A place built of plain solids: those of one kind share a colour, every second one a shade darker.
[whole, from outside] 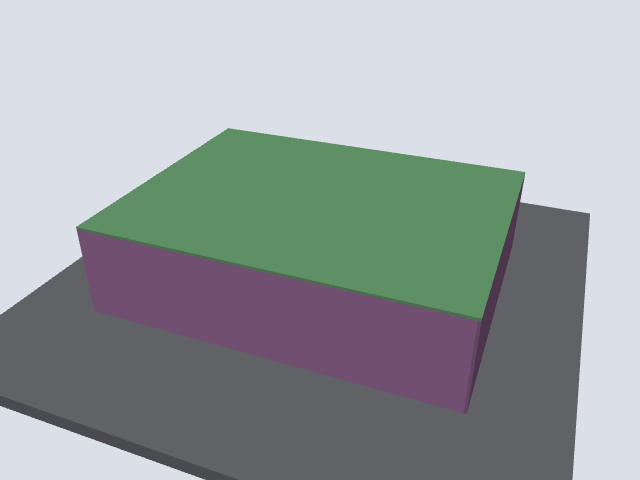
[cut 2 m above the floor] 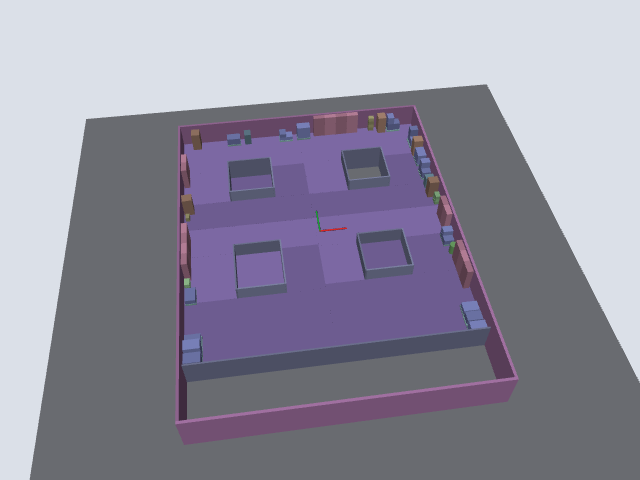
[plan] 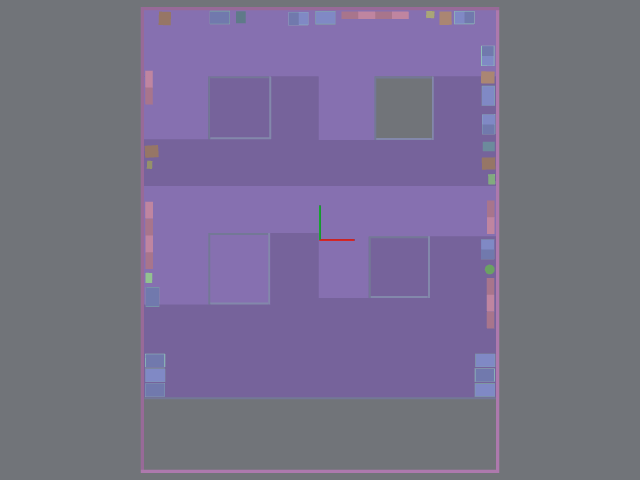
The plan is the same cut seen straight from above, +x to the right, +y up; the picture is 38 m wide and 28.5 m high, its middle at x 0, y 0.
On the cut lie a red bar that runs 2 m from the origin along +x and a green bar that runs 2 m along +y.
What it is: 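A closed goods hall without a stair; its walked floor is a bank 1.14 m over the ground, with five rectangular fields in it; some sunk deep, some a low step down, some level and merely marked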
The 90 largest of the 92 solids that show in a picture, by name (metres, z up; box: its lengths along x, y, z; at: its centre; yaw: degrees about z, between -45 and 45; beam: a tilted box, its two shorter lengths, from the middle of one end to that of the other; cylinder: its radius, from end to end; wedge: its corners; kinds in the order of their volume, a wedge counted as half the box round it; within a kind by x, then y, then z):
{
 "floor_1": {"box": [3.83, 4.24, 1.19], "at": [-8.55, -1.71, 0.55]},
 "floor_2": {"box": [3.82, 3.73, 1.19], "at": [-8.55, 7.85, 0.55]},
 "floor_3": {"box": [10.39, 5.51, 1.19], "at": [-5.27, -6.58, 0.55]},
 "floor_4": {"box": [10.39, 2.8, 1.19], "at": [-5.27, 1.81, 0.55]},
 "floor_5": {"box": [10.39, 2.77, 1.19], "at": [-5.27, 4.6, 0.55]},
 "floor_6": {"box": [10.39, 3.94, 1.19], "at": [-5.27, 11.69, 0.55]},
 "floor_7": {"box": [3.71, 4.28, 1.03], "at": [-4.8, -1.71, 0.47]},
 "floor_8": {"box": [3.78, 3.77, 0.35], "at": [-4.77, 7.85, 0.12]},
 "floor_9": {"box": [2.88, 4.24, 1.19], "at": [-1.52, -1.71, 0.55]},
 "floor_10": {"box": [2.82, 3.73, 1.19], "at": [-1.49, 7.85, 0.55]},
 "floor_11": {"box": [2.97, 3.68, 1.19], "at": [1.41, -1.61, 0.55]},
 "floor_12": {"box": [3.3, 3.78, 1.19], "at": [1.57, 7.82, 0.55]},
 "floor_13": {"box": [3.68, 3.72, 1.05], "at": [4.71, -1.61, 0.48]},
 "floor_14": {"box": [10.54, 5.89, 1.19], "at": [5.19, -6.4, 0.55]},
 "floor_15": {"box": [10.54, 2.99, 1.19], "at": [5.19, 1.72, 0.55]},
 "floor_16": {"box": [10.54, 2.72, 1.19], "at": [5.19, 4.57, 0.55]},
 "floor_17": {"box": [10.54, 3.95, 1.19], "at": [5.19, 11.69, 0.55]},
 "floor_18": {"box": [3.94, 3.68, 1.19], "at": [8.49, -1.61, 0.55]},
 "floor_19": {"box": [3.7, 3.78, 1.19], "at": [8.61, 7.82, 0.55]},
 "wall_1": {"box": [0.2, 27.28, 7.01], "at": [-10.54, 0.0, 3.46]},
 "wall_2": {"box": [21.29, 0.2, 7.01], "at": [0.0, -13.74, 3.46]},
 "wall_3": {"box": [21.29, 0.2, 7.01], "at": [0.0, 13.74, 3.46]},
 "wall_4": {"box": [0.2, 27.28, 7.01], "at": [10.54, 0.0, 3.46]},
 "roof_1": {"box": [21.29, 27.68, 0.2], "at": [0.0, 0.0, 7.06]},
 "guard_wall_1": {"box": [0.12, 3.73, 1.95], "at": [-6.58, 7.85, 1.27]},
 "guard_wall_2": {"box": [0.12, 4.24, 1.26], "at": [-6.57, -1.71, 1.62]},
 "guard_wall_3": {"box": [3.43, 0.12, 1.26], "at": [-4.8, -3.77, 1.62]},
 "guard_wall_4": {"box": [3.43, 0.12, 1.26], "at": [-4.8, 0.35, 1.62]},
 "guard_wall_5": {"box": [3.5, 0.12, 1.95], "at": [-4.77, 6.04, 1.27]},
 "guard_wall_6": {"box": [3.5, 0.12, 1.95], "at": [-4.77, 9.65, 1.27]},
 "guard_wall_7": {"box": [0.12, 4.24, 1.26], "at": [-3.02, -1.71, 1.62]},
 "guard_wall_8": {"box": [0.12, 3.73, 1.95], "at": [-2.96, 7.85, 1.27]},
 "guard_wall_9": {"box": [20.89, 0.12, 2.3], "at": [0.0, -9.4, 1.1]},
 "guard_wall_10": {"box": [0.12, 3.68, 1.25], "at": [2.95, -1.61, 1.63]},
 "guard_wall_11": {"box": [0.12, 3.78, 2.3], "at": [3.28, 7.82, 1.1]},
 "guard_wall_12": {"box": [3.4, 0.12, 1.25], "at": [4.71, -3.39, 1.63]},
 "guard_wall_13": {"box": [3.4, 0.12, 1.25], "at": [4.71, 0.17, 1.63]},
 "guard_wall_14": {"box": [3.3, 0.12, 2.3], "at": [4.99, 5.99, 1.1]},
 "guard_wall_15": {"box": [3.3, 0.12, 2.3], "at": [4.99, 9.65, 1.1]},
 "guard_wall_16": {"box": [0.12, 3.68, 1.25], "at": [6.47, -1.61, 1.63]},
 "guard_wall_17": {"box": [0.12, 3.78, 2.3], "at": [6.7, 7.82, 1.1]},
 "shelving_1": {"box": [0.45, 1.0, 2.1], "at": [-10.16, 8.55, 2.19]},
 "shelving_2": {"box": [0.45, 1.0, 2.1], "at": [-10.16, 9.55, 2.19]},
 "shelving_3": {"box": [0.45, 1.0, 2.1], "at": [-10.14, -1.23, 2.19]},
 "shelving_4": {"box": [0.45, 1.0, 2.1], "at": [-10.14, -0.23, 2.19]},
 "shelving_5": {"box": [0.45, 1.0, 2.1], "at": [-10.14, 0.77, 2.19]},
 "shelving_6": {"box": [0.45, 1.0, 2.1], "at": [-10.14, 1.77, 2.19]},
 "shelving_7": {"box": [1.0, 0.45, 2.1], "at": [1.78, 13.35, 2.19]},
 "shelving_8": {"box": [1.0, 0.45, 2.1], "at": [2.78, 13.35, 2.19]},
 "shelving_9": {"box": [1.0, 0.45, 2.1], "at": [3.78, 13.35, 2.19]},
 "shelving_10": {"box": [1.0, 0.45, 2.1], "at": [4.78, 13.35, 2.19]},
 "shelving_11": {"box": [0.45, 1.0, 2.1], "at": [10.12, -4.75, 2.19]},
 "shelving_12": {"box": [0.45, 1.0, 2.1], "at": [10.12, -3.75, 2.19]},
 "shelving_13": {"box": [0.45, 1.0, 2.1], "at": [10.12, -2.75, 2.19]},
 "shelving_14": {"box": [0.45, 1.0, 2.1], "at": [10.14, 0.85, 2.19]},
 "shelving_15": {"box": [0.45, 1.0, 2.1], "at": [10.14, 1.85, 2.19]},
 "load_1": {"box": [0.77, 1.14, 0.41], "at": [-9.94, -3.38, 1.49], "yaw": -0.3},
 "load_2": {"box": [1.17, 0.78, 0.94], "at": [-9.8, -8.91, 1.76], "yaw": -0.3},
 "load_3": {"box": [1.12, 0.75, 0.44], "at": [-9.8, -7.16, 1.5]},
 "load_4": {"box": [1.15, 0.75, 1.19], "at": [-9.78, -8.04, 1.88]},
 "load_5": {"box": [1.16, 0.73, 0.62], "at": [-5.95, 13.2, 1.59], "yaw": -0.3},
 "load_6": {"box": [0.58, 0.75, 0.35], "at": [-1.56, 13.14, 1.81], "yaw": -0.1},
 "load_7": {"box": [1.16, 0.75, 0.35], "at": [-1.28, 13.15, 1.46], "yaw": -0.1},
 "load_8": {"box": [1.16, 0.73, 1.18], "at": [0.33, 13.2, 1.87], "yaw": 0.1},
 "load_9": {"box": [0.57, 0.72, 0.69], "at": [8.3, 13.2, 2.32], "yaw": -0.1},
 "load_10": {"box": [1.13, 0.72, 0.69], "at": [8.58, 13.21, 1.63]},
 "load_11": {"box": [1.13, 0.74, 0.51], "at": [9.79, -8.03, 1.54], "yaw": -0.2},
 "load_12": {"box": [1.15, 0.73, 0.66], "at": [9.8, -8.92, 1.61], "yaw": 0.1},
 "load_13": {"box": [1.14, 0.77, 0.39], "at": [9.81, -7.15, 1.48]},
 "load_14": {"box": [0.77, 1.16, 0.45], "at": [9.95, -0.55, 1.51], "yaw": -0.3},
 "load_15": {"box": [0.77, 0.58, 0.45], "at": [9.96, -0.27, 1.95]},
 "load_16": {"box": [0.7, 1.16, 0.71], "at": [9.96, 10.93, 1.64], "yaw": -0.3},
 "load_17": {"box": [0.7, 0.58, 0.71], "at": [9.96, 11.22, 2.35], "yaw": -0.2},
 "load_18": {"box": [0.74, 1.15, 1.01], "at": [9.99, 8.56, 1.79], "yaw": -0.2},
 "load_19": {"box": [0.75, 1.17, 0.62], "at": [10.01, 6.88, 1.6]},
 "load_20": {"box": [0.75, 0.58, 0.62], "at": [10.01, 7.15, 2.22], "yaw": -0.2},
 "cage_trolley_1": {"box": [0.8, 0.72, 1.66], "at": [-10.0, 5.26, 1.97], "yaw": 3.3},
 "cage_trolley_2": {"box": [0.72, 0.8, 1.66], "at": [-9.21, 13.15, 1.97], "yaw": -1.9},
 "cage_trolley_3": {"box": [0.72, 0.8, 1.66], "at": [7.45, 13.17, 1.97], "yaw": 1.0},
 "cage_trolley_4": {"box": [0.8, 0.72, 1.66], "at": [9.96, 9.65, 1.97], "yaw": -1.1},
 "cage_trolley_5": {"box": [0.8, 0.72, 1.66], "at": [10.01, 4.54, 1.97], "yaw": 1.3},
 "bin_1": {"box": [0.58, 0.72, 1.06], "at": [-4.7, 13.23, 1.67]},
 "bin_2": {"box": [0.72, 0.58, 1.06], "at": [10.02, 5.55, 1.67]},
 "pallet_1": {"box": [1.2, 0.8, 0.14], "at": [8.58, 13.2, 1.21]},
 "pallet_2": {"box": [1.2, 0.8, 0.14], "at": [9.79, -8.91, 1.21]},
 "pallet_3": {"box": [1.2, 0.8, 0.14], "at": [9.79, -8.03, 1.21]},
 "pallet_4": {"box": [0.8, 1.2, 0.14], "at": [9.96, 10.94, 1.21]},
 "drum_1": {"cylinder": 0.29, "from": [10.08, -1.75, 1.14], "to": [10.08, -1.75, 2.02]},
 "crate_1": {"box": [0.4, 0.6, 0.3], "at": [-10.16, -2.25, 1.59], "yaw": -1.1},
 "crate_2": {"box": [0.4, 0.6, 0.3], "at": [10.19, 3.6, 1.89], "yaw": 0.7}
}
